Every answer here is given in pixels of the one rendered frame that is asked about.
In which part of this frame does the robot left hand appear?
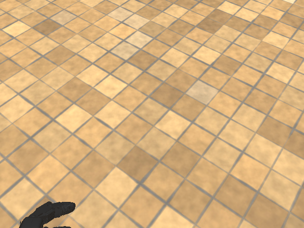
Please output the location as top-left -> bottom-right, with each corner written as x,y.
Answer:
19,201 -> 76,228

